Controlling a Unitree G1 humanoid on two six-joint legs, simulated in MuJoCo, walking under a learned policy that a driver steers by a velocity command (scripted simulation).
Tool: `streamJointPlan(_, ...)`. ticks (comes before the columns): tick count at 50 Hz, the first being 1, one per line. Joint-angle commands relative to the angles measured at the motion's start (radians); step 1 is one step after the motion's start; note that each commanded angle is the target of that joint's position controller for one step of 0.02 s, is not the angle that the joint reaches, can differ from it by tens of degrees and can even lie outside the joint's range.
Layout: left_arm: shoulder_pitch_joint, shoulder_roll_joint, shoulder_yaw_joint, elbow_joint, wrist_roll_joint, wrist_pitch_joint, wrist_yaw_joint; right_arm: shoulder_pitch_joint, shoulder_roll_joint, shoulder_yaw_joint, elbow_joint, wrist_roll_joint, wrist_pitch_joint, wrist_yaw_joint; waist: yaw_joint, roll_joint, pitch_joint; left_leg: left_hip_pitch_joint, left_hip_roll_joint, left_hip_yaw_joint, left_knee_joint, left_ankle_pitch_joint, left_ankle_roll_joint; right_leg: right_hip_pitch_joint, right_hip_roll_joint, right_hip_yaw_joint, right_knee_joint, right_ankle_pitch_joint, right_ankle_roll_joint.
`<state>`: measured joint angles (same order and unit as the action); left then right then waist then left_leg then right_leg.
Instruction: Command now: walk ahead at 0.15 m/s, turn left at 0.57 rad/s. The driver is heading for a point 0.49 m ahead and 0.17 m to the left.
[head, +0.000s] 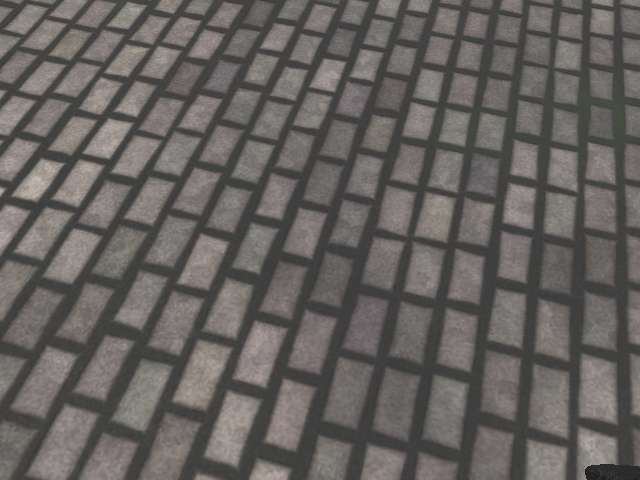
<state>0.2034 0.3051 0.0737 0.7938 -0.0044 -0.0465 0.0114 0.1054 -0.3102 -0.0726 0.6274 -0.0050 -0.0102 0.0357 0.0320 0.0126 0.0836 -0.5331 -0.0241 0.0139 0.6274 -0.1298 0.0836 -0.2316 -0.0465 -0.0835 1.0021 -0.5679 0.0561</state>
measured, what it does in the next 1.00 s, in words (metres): walks ahead, turning left: right foot, then left foot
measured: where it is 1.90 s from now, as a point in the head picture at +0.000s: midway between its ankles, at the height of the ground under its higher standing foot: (248, 446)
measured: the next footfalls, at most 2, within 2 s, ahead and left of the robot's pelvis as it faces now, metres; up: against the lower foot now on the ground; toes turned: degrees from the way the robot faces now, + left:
right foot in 0.42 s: +0.22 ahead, -0.14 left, +0.00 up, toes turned +19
left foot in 0.92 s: +0.38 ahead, +0.24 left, +0.00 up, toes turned +36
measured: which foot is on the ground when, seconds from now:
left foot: down 0.00-0.42, up 0.44-0.90, down 0.92-1.00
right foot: up 0.00-0.40, down 0.42-0.90, up 0.92-1.00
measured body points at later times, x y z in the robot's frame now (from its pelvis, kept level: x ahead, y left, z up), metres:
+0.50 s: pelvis +0.14 -0.04 +0.02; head +0.15 -0.05 +0.47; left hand +0.19 +0.28 -0.06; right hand +0.35 -0.27 -0.08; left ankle +0.12 +0.08 -0.68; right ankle +0.18 -0.15 -0.72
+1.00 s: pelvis +0.32 +0.11 +0.01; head +0.37 +0.14 +0.45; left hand +0.18 +0.36 -0.12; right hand +0.65 +0.03 -0.07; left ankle +0.35 +0.22 -0.72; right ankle +0.26 -0.12 -0.62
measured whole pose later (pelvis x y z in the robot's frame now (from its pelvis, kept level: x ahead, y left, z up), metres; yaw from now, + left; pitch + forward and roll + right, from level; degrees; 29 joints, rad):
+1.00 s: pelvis +0.32 +0.11 +0.01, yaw +35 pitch +2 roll +0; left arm 0.33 0.31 0.05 0.82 -0.02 -0.07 0.00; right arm 0.09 -0.30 -0.06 0.58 0.01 -0.03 0.04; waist 0.06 0.00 0.08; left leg -0.47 -0.05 0.03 0.61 -0.18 0.08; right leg -0.27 -0.08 -0.01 1.17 -0.52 0.04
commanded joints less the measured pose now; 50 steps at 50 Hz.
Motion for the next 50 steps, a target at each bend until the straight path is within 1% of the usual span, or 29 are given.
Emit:
streamJointPlan(1, 0.0, 0.132, 0.013, -0.106, -0.014, -0.011, -0.004, 0.145, -0.186, -0.054, -0.068, 0.009, -0.018, -0.004, -0.089, 0.06, -0.366, 0.657, 0.32, -0.533, -0.243, 0.359, 0.266, -0.466, 0.037, 0.175, 0.372, 0.001, -0.013)
streamJointPlan(2, -0.015, 0.12, 0.012, -0.094, 0.001, -0.003, 0.011, 0.106, -0.155, -0.046, -0.064, 0.021, -0.015, -0.01, -0.061, -0.004, -0.279, 0.537, 0.273, -0.466, -0.258, 0.286, 0.218, -0.456, 0.001, 0.175, 0.298, 0.065, -0.01)
streamJointPlan(3, -0.02, 0.13, 0.016, -0.097, 0.011, 0.009, 0.021, 0.073, -0.137, -0.04, -0.068, 0.019, -0.01, -0.019, -0.037, 0.021, -0.239, 0.43, 0.249, -0.43, -0.276, 0.263, 0.2, -0.408, -0.016, 0.183, 0.233, 0.105, -0.01)
streamJointPlan(5, 0.005, 0.125, 0.018, -0.095, 0.012, 0.022, 0.018, 0.056, -0.135, -0.039, -0.078, 0.003, -0.005, -0.028, -0.006, 0.064, -0.24, 0.317, 0.204, -0.412, -0.334, 0.072, 0.184, -0.314, -0.01, 0.171, 0.138, 0.164, -0.016)
streamJointPlan(7, -0.016, 0.1, 0.011, -0.096, 0.014, 0.021, 0.015, 0.057, -0.144, -0.044, -0.084, 0.006, -0.007, -0.04, -0.014, 0.073, -0.227, 0.274, 0.176, -0.411, -0.377, -0.141, 0.185, -0.3, 0.0, 0.164, 0.017, 0.203, -0.011)
streamJointPlan(9, -0.056, 0.087, 0.005, -0.107, 0.015, 0.015, 0.013, 0.064, -0.154, -0.047, -0.084, 0.012, -0.008, -0.053, -0.029, 0.089, -0.206, 0.256, 0.165, -0.431, -0.398, -0.27, 0.182, -0.299, 0.01, 0.168, -0.093, 0.243, -0.002)
streamJointPlan(12, -0.101, 0.086, 0.003, -0.116, 0.009, -0.002, 0.004, 0.085, -0.161, -0.05, -0.079, 0.015, -0.008, -0.059, -0.052, 0.106, -0.185, 0.252, 0.156, -0.452, -0.396, -0.325, 0.163, -0.28, 0.027, 0.172, -0.221, 0.303, 0.002)
streamJointPlan(17, -0.134, 0.088, 0.006, -0.132, -0.006, -0.035, -0.01, 0.123, -0.161, -0.049, -0.068, 0.022, 0.003, -0.053, -0.068, 0.128, -0.152, 0.236, 0.145, -0.511, -0.367, -0.402, 0.15, -0.188, 0.064, 0.162, -0.378, 0.288, -0.019)
streamJointPlan(18, -0.123, 0.088, 0.008, -0.131, -0.01, -0.042, -0.013, 0.123, -0.157, -0.047, -0.067, 0.022, 0.006, -0.051, -0.059, 0.132, -0.146, 0.221, 0.14, -0.523, -0.356, -0.418, 0.145, -0.145, 0.069, 0.158, -0.417, 0.286, -0.029)
streamJointPlan(20, -0.046, 0.085, 0.015, -0.108, -0.014, -0.053, -0.014, 0.098, -0.133, -0.037, -0.072, 0.026, 0.013, -0.051, 0.0, 0.116, -0.134, 0.132, 0.095, -0.513, -0.3, -0.469, 0.108, 0.029, 0.062, 0.143, -0.553, 0.354, -0.055)
streamJointPlan(21, 0.03, 0.109, 0.027, -0.088, -0.011, -0.055, -0.009, 0.09, -0.097, -0.026, -0.076, 0.024, 0.013, -0.052, 0.037, 0.08, -0.141, 0.029, 0.052, -0.47, -0.203, -0.492, 0.065, 0.167, -0.003, 0.184, -0.603, 0.336, -0.082)
streamJointPlan(22, 0.142, 0.163, 0.038, -0.071, 0.007, -0.053, -0.001, 0.1, -0.011, -0.002, -0.079, 0.022, 0.011, -0.053, 0.06, -0.067, -0.193, -0.088, -0.046, -0.312, 0.101, -0.506, -0.004, 0.305, -0.2, 0.38, -0.676, 0.167, -0.14)
streamJointPlan(23, 0.164, 0.242, 0.055, -0.06, 0.04, -0.048, -0.01, 0.08, -0.032, -0.005, -0.134, 0.036, -0.004, -0.05, 0.037, -0.246, -0.111, -0.33, -0.104, -0.201, 0.27, -0.459, -0.016, 0.302, -0.346, 0.718, -0.8, -0.121, -0.241)
streamJointPlan(24, 0.101, 0.207, 0.052, -0.076, 0.026, -0.051, -0.01, 0.074, -0.103, -0.02, -0.13, 0.029, -0.013, -0.047, 0.013, -0.22, -0.038, -0.4, -0.006, -0.199, 0.39, -0.374, -0.034, 0.258, -0.365, 0.729, -0.809, -0.186, -0.268)
streamJointPlan(25, 0.065, 0.145, 0.036, -0.088, 0.008, -0.05, -0.003, 0.084, -0.131, -0.031, -0.109, 0.025, -0.013, -0.042, 0.009, -0.184, -0.018, -0.416, 0.01, -0.19, 0.432, -0.297, -0.051, 0.253, -0.315, 0.633, -0.806, -0.127, -0.242)
streamJointPlan(26, 0.048, 0.117, 0.025, -0.097, 0.003, -0.046, 0.001, 0.108, -0.125, -0.034, -0.086, 0.019, -0.01, -0.04, 0.0, -0.155, -0.031, -0.392, 0.024, -0.175, 0.461, -0.242, -0.068, 0.253, -0.271, 0.539, -0.804, -0.031, -0.209)
streamJointPlan(30, 0.075, 0.107, 0.015, -0.08, 0.022, -0.051, 0.008, 0.07, -0.066, -0.023, -0.093, 0.025, -0.017, -0.024, 0.016, -0.13, -0.029, -0.339, 0.064, -0.125, 0.513, -0.043, -0.105, 0.189, -0.203, 0.274, -0.84, 0.307, -0.192)
streamJointPlan(34, 0.111, 0.12, 0.016, -0.052, 0.02, -0.046, 0.005, 0.004, -0.042, -0.012, -0.112, 0.027, -0.015, -0.015, 0.04, -0.118, -0.014, -0.306, 0.083, -0.092, 0.357, 0.069, -0.122, 0.199, -0.191, 0.127, -0.847, 0.482, -0.198)
streamJointPlan(38, 0.154, 0.155, 0.024, -0.02, 0.004, -0.035, 0.005, -0.107, -0.006, 0.007, -0.142, 0.03, -0.023, 0.014, 0.08, -0.11, 0.03, -0.225, 0.091, -0.014, 0.142, 0.122, -0.102, 0.216, -0.21, 0.032, -0.854, 0.534, -0.192)
streamJointPlan(40, 0.172, 0.17, 0.029, -0.004, -0.008, -0.028, 0.002, -0.138, -0.005, 0.01, -0.155, 0.034, -0.025, 0.027, 0.08, -0.105, 0.047, -0.194, 0.085, 0.015, 0.068, 0.078, -0.073, 0.258, -0.23, 0.003, -0.841, 0.588, -0.186)
streamJointPlan(41, 0.172, 0.18, 0.032, 0.001, -0.015, -0.023, 0.001, -0.142, -0.012, 0.007, -0.16, 0.035, -0.025, 0.033, 0.07, -0.108, 0.044, -0.163, 0.074, 0.034, 0.038, 0.043, -0.054, 0.279, -0.238, -0.015, -0.818, 0.675, -0.18)
streamJointPlan(43, 0.165, 0.215, 0.043, 0.005, -0.024, -0.015, 0.005, -0.093, -0.051, -0.012, -0.157, 0.026, -0.022, 0.035, 0.016, -0.141, -0.021, -0.013, 0.008, 0.089, 0.005, -0.049, -0.006, 0.311, -0.24, -0.067, -0.682, 1.098, -0.16)
streamJointPlan(44, 0.162, 0.229, 0.047, 0.006, -0.027, -0.009, 0.009, 0.008, -0.09, -0.033, -0.135, 0.025, -0.018, 0.031, -0.05, -0.149, -0.092, 0.133, -0.034, 0.11, -0.017, -0.071, 0.026, 0.304, -0.232, -0.094, -0.533, 1.282, -0.147)
streamJointPlan(45, 0.157, 0.212, 0.039, 0.002, -0.03, -0.008, 0.013, 0.182, -0.139, -0.062, -0.089, 0.024, -0.013, 0.018, -0.146, -0.112, -0.182, 0.4, -0.062, 0.092, -0.098, 0.037, 0.068, 0.197, -0.199, -0.117, -0.315, 1.3, -0.115)
streamJointPlan(46, 0.177, 0.153, 0.015, -0.025, 0.002, -0.019, 0.012, 0.319, -0.203, -0.081, -0.058, 0.023, -0.001, -0.007, -0.189, 0.022, -0.294, 0.746, 0.091, -0.134, -0.081, 0.183, 0.121, -0.09, -0.151, -0.099, -0.007, 0.827, -0.071)
streamJointPlan(47, 0.283, 0.033, -0.032, -0.078, 0.03, -0.045, -0.008, 0.25, -0.303, -0.079, -0.085, 0.01, -0.013, -0.014, -0.055, 0.274, -0.47, 1.01, 0.407, -0.707, -0.155, 0.256, 0.338, -0.444, 0.041, 0.014, 0.347, -0.082, -0.014)
streamJointPlan(48, 0.171, 0.154, -0.004, -0.054, -0.006, -0.064, -0.015, 0.284, -0.194, -0.055, -0.092, 0.004, -0.019, -0.012, -0.156, 0.105, -0.546, 0.957, 0.406, -0.692, -0.223, 0.331, 0.321, -0.453, 0.012, 0.175, 0.414, -0.04, -0.017)
streamJointPlan(49, 0.085, 0.167, 0.001, -0.083, -0.035, -0.065, -0.014, 0.24, -0.155, -0.037, -0.066, 0.001, -0.028, -0.008, -0.141, 0.09, -0.384, 0.831, 0.365, -0.496, -0.216, 0.498, 0.276, -0.495, -0.026, 0.152, 0.392, 0.034, -0.026)
streamJointPlan(50, 0.07, 0.144, -0.005, -0.08, -0.022, -0.063, -0.003, 0.186, -0.125, -0.029, -0.054, 0.015, -0.034, -0.008, -0.098, 0.011, -0.278, 0.676, 0.304, -0.372, -0.221, 0.55, 0.226, -0.476, -0.067, 0.138, 0.307, 0.104, -0.026)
